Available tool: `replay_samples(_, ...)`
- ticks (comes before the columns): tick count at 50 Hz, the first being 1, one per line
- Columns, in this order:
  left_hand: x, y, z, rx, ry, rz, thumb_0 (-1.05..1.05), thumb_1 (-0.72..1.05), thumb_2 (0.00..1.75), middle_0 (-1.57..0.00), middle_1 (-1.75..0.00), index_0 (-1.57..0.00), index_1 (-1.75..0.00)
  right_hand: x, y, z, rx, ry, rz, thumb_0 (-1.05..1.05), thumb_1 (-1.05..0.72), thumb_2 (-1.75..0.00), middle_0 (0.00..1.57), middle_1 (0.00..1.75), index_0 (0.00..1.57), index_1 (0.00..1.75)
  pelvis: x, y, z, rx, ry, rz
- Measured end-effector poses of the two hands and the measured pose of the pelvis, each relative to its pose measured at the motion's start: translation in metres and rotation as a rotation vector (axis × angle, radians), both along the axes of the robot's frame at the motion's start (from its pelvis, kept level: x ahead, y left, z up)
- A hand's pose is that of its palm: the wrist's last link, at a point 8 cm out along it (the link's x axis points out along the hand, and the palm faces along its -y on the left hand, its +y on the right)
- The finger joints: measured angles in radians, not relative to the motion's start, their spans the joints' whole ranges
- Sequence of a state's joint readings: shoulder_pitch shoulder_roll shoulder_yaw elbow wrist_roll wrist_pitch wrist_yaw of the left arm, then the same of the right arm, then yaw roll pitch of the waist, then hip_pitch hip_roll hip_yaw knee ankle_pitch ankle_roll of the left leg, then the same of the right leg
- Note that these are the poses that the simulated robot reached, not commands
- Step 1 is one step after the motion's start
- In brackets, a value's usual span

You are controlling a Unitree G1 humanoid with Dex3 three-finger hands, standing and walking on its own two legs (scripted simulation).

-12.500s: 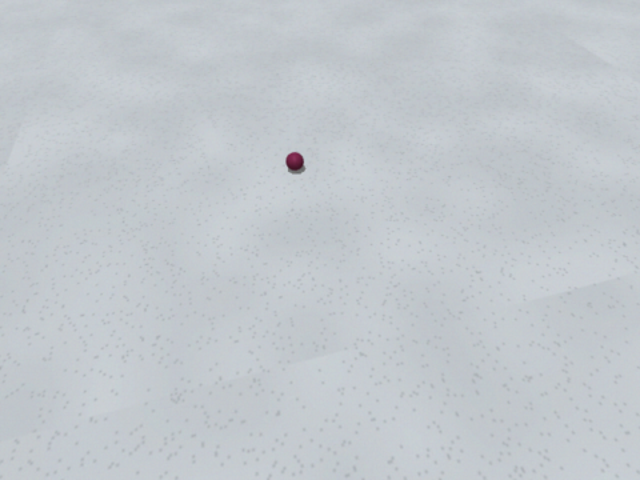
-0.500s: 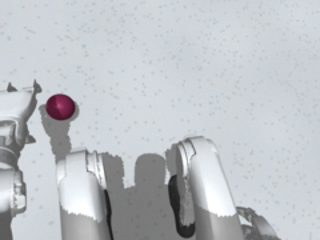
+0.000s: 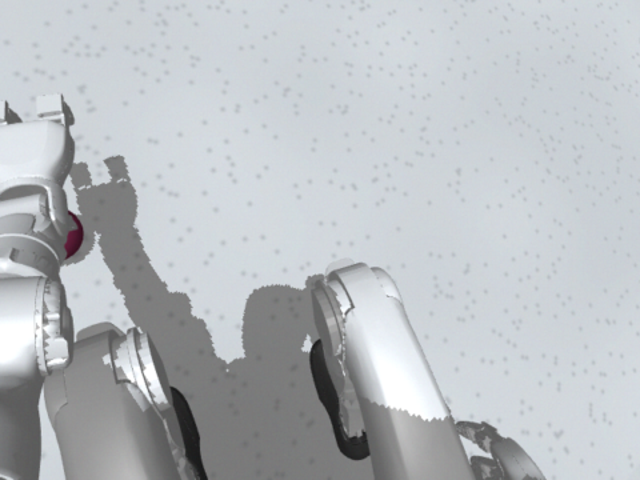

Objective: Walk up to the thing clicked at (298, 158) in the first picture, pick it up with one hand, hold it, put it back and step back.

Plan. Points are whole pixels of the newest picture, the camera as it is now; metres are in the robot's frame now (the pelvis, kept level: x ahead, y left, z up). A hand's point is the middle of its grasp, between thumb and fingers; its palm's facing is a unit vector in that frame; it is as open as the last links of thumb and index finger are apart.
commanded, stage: approach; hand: left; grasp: from above
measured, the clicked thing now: (49, 233) +0.47 +0.27 -0.28
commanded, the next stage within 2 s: close in in 0.22 s
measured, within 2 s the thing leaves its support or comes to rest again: neither
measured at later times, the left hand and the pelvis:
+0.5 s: hand (1, 270) +0.41 +0.30 -0.19, palm faces -0.47 -0.07 -0.88, open 14.0 cm; pelvis -0.01 +0.00 +0.00, yaw +1 degrees
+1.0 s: hand (40, 236) +0.46 +0.27 -0.24, palm faces -0.47 -0.10 -0.88, open 14.0 cm; pelvis +0.00 +0.00 -0.02, yaw -2 degrees
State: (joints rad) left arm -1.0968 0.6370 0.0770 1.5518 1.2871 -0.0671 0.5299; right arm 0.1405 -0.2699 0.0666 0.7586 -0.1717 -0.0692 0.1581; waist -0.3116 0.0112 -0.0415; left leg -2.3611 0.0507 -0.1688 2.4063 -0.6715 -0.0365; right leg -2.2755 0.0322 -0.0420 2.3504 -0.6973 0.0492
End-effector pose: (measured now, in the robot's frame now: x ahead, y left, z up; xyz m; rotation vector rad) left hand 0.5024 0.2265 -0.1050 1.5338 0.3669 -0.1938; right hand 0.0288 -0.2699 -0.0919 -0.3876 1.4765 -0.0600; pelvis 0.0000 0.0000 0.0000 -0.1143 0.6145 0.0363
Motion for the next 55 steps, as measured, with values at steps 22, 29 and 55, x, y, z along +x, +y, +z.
replay_samples(22,-0.091,0.077,-0.020,-0.039,0.147,0.009,0.00,-0.50,0.94,-0.07,-1.09,-0.10,-1.06,0.033,-0.005,-0.010,-0.002,-0.003,0.094,0.00,-0.91,-0.89,0.20,0.30,0.20,0.30,-0.005,0.000,-0.004,-0.002,-0.066,0.017)
replay_samples(29,-0.076,0.060,-0.030,-0.041,0.103,-0.032,0.00,-0.50,0.95,-0.08,-1.06,-0.10,-1.03,0.063,-0.005,0.004,-0.068,-0.110,0.149,0.00,-0.91,-0.89,0.20,0.30,0.20,0.30,-0.007,0.006,-0.005,-0.021,-0.064,0.017)
replay_samples(55,-0.040,0.048,-0.078,-0.047,0.150,0.098,0.00,-0.49,0.95,-0.07,-1.03,-0.08,-1.01,-0.022,0.020,-0.010,0.088,0.099,0.106,0.00,-0.90,-0.89,0.20,0.30,0.20,0.30,0.002,0.001,-0.022,-0.033,-0.074,-0.025)
